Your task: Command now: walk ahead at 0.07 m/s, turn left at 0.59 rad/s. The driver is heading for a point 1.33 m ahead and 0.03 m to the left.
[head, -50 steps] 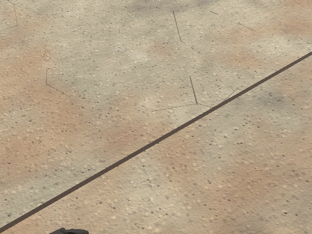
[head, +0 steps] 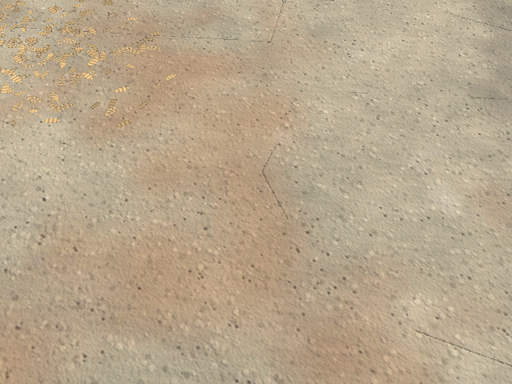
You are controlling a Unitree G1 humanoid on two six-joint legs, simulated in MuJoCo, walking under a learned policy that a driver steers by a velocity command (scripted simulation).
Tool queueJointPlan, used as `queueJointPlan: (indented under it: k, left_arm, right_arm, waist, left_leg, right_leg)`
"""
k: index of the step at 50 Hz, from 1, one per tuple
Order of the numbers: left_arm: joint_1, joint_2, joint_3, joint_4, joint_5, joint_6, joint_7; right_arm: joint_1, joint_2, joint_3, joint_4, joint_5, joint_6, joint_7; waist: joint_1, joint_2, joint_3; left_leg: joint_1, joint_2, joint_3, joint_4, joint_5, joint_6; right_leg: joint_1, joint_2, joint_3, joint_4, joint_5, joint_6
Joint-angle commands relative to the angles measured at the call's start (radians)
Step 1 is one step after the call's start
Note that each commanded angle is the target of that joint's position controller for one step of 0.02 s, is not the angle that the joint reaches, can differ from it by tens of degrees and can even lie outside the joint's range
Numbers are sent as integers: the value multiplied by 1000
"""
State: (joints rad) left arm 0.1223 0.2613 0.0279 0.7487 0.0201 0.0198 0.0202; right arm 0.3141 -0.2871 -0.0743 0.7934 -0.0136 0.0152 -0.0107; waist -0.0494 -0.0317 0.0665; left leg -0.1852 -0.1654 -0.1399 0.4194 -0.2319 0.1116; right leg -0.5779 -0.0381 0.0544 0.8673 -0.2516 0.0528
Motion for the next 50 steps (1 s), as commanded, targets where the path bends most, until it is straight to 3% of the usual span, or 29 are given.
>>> queueJointPlan:
  k: [1, 4, 5, 6, 7, 8, 9, 10, 11, 13, 15, 19, 24, 27, 28, 29, 30, 31, 32, 33, 35, 37, 41, 43, 45, 46, 47, 50]
  left_arm:
    - [-29, 107, 21, -85, -10, -18, 9]
    - [15, 119, 20, -86, -21, -29, 16]
    - [57, 119, 20, -78, -19, -34, 19]
    - [115, 128, 23, -68, -7, -45, 26]
    - [147, 205, 38, -74, 6, -50, 39]
    - [102, 265, 44, -94, -8, -33, 33]
    - [145, 220, 43, -86, -19, -21, 26]
    - [118, 151, 24, -95, -18, -17, 25]
    - [61, 123, 15, -107, -12, -12, 24]
    - [20, 134, 18, -118, 2, -11, 29]
    - [45, 140, 23, -114, 6, -14, 26]
    - [109, 156, 35, -88, 4, -20, 18]
    - [97, 177, 43, -71, 10, -15, -7]
    - [94, 189, 46, -52, -1, 2, -16]
    - [113, 182, 44, -40, -7, 5, -18]
    - [155, 133, 33, -39, -3, 4, -24]
    - [163, 49, 8, -77, -7, 6, -24]
    - [100, 104, 20, -59, -8, 28, -11]
    - [107, 112, 25, -52, -21, 37, -15]
    - [121, 110, 27, -31, -21, 37, -18]
    - [159, 117, 33, 4, -1, 32, -19]
    - [166, 90, 25, 23, -2, 28, -17]
    - [148, 67, 13, 47, -17, 28, -1]
    - [186, 63, 8, 80, -11, 18, 8]
    - [183, 129, 13, 87, 8, -3, 11]
    - [133, 133, 17, 104, -13, -5, 2]
    - [127, 91, 8, 106, -12, -11, -6]
    - [147, 82, 3, 146, -8, -19, 0]
  right_arm:
    - [38, -165, -42, -60, -8, 4, -6]
    - [-13, -175, -45, -81, -6, 13, -4]
    - [-53, -175, -45, -92, 2, 14, -3]
    - [-94, -165, -41, -107, 16, 11, -4]
    - [-47, -98, -22, -127, 26, 5, -4]
    - [59, -83, -23, -130, 20, 16, -12]
    - [75, -153, -37, -98, -20, 26, -16]
    - [33, -167, -44, -85, -21, 32, -8]
    - [11, -157, -45, -83, -14, 41, 3]
    - [-3, -145, -39, -91, 0, 54, 29]
    - [-26, -137, -34, -101, 10, 58, 39]
    - [-88, -107, -18, -124, 3, 67, 42]
    - [-114, -73, 10, -127, 8, 64, 37]
    - [-66, -60, 21, -102, 5, 48, 30]
    - [-53, -67, 25, -93, -3, 36, 25]
    - [-63, -114, 22, -99, -20, 23, 18]
    - [-129, -213, 7, -132, -15, 16, 17]
    - [-97, -169, 12, -110, -19, 7, 11]
    - [-151, -115, 32, -104, -18, 1, 9]
    - [-192, -87, 43, -101, -16, -1, 5]
    - [-190, -77, 50, -87, -7, -10, -9]
    - [-155, -69, 55, -65, 0, -15, -10]
    - [-142, -74, 53, -24, -3, -13, -15]
    - [-158, -77, 51, -10, 5, -11, -18]
    - [-112, -59, 52, 7, 3, -18, -11]
    - [-108, -39, 54, 27, 6, -14, -8]
    - [-124, -62, 51, 49, 1, -11, -10]
    - [-129, -67, 43, 87, 3, -12, -8]
  waist:
    - [0, 124, -100]
    - [27, 142, -90]
    - [60, 142, -85]
    - [98, 120, -93]
    - [75, -64, -162]
    - [14, -250, -179]
    - [29, -151, -189]
    - [27, -65, -144]
    - [12, -40, -102]
    - [11, -125, -93]
    - [26, -124, -111]
    - [60, -118, -113]
    - [70, -160, -115]
    - [38, -140, -116]
    - [25, -103, -106]
    - [47, 47, -116]
    - [82, 278, -80]
    - [15, 224, -65]
    - [58, 195, -36]
    - [76, 191, -18]
    - [81, 206, -47]
    - [70, 165, -89]
    - [51, 172, -88]
    - [79, 136, -93]
    - [38, 45, -95]
    - [18, -57, -40]
    - [45, -36, -29]
    - [52, -24, -26]
  left_leg:
    - [143, 308, -256, 29, 748, 119]
    - [114, 286, -324, 67, 687, 84]
    - [73, 255, -331, 91, 613, 50]
    - [-5, 209, -319, 150, 510, 2]
    - [-96, 125, -192, 347, 199, -57]
    - [-284, -64, -2, 501, -478, -88]
    - [-297, 21, 36, 701, -471, -102]
    - [-299, 48, 27, 760, -387, -110]
    - [-292, 74, 33, 771, -315, -126]
    - [-293, 81, 64, 791, -229, -156]
    - [-295, 78, 83, 776, -200, -170]
    - [-295, 97, 83, 639, -210, -166]
    - [-125, 112, 143, 351, -239, -128]
    - [13, 107, 183, 81, -103, -98]
    - [95, 119, 157, -78, 20, -84]
    - [165, 262, -43, -191, 1, -61]
    - [91, 499, -307, -215, 196, 32]
    - [-48, 510, -263, -190, 208, 113]
    - [-60, 457, -198, -191, 209, 113]
    - [-61, 403, -135, -192, 205, 83]
    - [21, 344, -66, -147, 385, 59]
    - [75, 343, -43, -107, 498, 65]
    - [83, 337, -71, -76, 406, 61]
    - [21, 315, -74, -62, 300, 16]
    - [-62, 252, -48, -60, 140, -36]
    - [-8, 203, -1, -108, 92, -46]
    - [42, 207, 1, -90, 101, -51]
    - [48, 223, -6, -76, 139, -45]
  right_leg:
    - [8, 33, 10, -62, -56, -17]
    - [143, 62, 23, -225, -82, -42]
    - [238, 71, 18, -348, -30, -51]
    - [383, 39, 39, -499, 105, -66]
    - [539, -191, 222, -546, 296, -123]
    - [594, -405, 490, -542, 669, -276]
    - [561, -423, 474, -515, 720, -344]
    - [506, -355, 353, -509, 669, -323]
    - [454, -281, 234, -528, 570, -282]
    - [437, -195, 105, -537, 537, -241]
    - [455, -188, 54, -536, 541, -247]
    - [489, -226, 56, -545, 455, -276]
    - [415, -221, 29, -527, 359, -268]
    - [372, -206, 16, -458, 368, -237]
    - [317, -192, 1, -427, 316, -187]
    - [235, -131, -54, -321, 152, -115]
    - [127, 20, -149, -252, -220, -48]
    - [235, -7, -49, -128, -295, -48]
    - [239, 2, -31, -91, -259, -53]
    - [236, 4, -27, -93, -212, -55]
    - [234, 19, -44, -89, -164, -49]
    - [262, 24, -46, -127, -175, -38]
    - [333, 39, -60, -336, -131, -35]
    - [467, 20, -47, -527, 96, -44]
    - [557, -99, 66, -516, 267, -63]
    - [422, -85, 61, -503, 213, -84]
    - [381, -72, 56, -529, 147, -81]
    - [386, -54, 43, -556, 106, -76]
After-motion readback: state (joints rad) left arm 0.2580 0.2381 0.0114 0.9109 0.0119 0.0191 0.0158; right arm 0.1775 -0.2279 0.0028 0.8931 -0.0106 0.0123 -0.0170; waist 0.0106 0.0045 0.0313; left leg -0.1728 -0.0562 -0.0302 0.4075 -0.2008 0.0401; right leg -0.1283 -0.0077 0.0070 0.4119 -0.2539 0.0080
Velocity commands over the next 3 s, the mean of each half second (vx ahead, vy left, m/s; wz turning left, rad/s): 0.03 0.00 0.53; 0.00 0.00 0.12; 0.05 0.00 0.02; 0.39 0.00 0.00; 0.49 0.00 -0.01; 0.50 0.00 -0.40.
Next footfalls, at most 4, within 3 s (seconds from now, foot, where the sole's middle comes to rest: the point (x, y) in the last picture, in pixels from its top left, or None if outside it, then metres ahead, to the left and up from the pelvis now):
0.14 right None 0.13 -0.13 -0.78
0.58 left None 0.03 0.08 -0.78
0.88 right None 0.06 -0.14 -0.78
2.06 right None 0.41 0.03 -0.78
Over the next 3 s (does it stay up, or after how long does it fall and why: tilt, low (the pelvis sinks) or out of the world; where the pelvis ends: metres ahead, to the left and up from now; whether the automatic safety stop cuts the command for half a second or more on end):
stays up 0.72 0.20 0.00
